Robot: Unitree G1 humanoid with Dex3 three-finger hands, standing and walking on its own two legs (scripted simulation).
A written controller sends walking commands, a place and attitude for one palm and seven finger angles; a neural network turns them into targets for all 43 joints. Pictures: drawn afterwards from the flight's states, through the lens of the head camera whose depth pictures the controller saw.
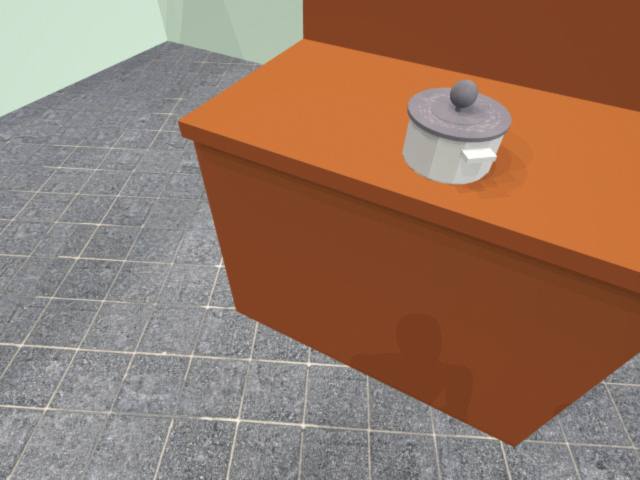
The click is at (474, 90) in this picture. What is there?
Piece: lid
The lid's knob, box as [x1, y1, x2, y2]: [450, 80, 477, 107]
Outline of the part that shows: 469,80 461,80 457,82 450,91 450,99 452,103 458,107 468,106 476,98 477,88 475,84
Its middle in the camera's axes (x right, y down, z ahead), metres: +0.25 -0.25 +0.68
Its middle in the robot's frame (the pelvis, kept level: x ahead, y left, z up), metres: +0.70 -0.21 +0.16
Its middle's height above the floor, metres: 0.94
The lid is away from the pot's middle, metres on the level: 0.00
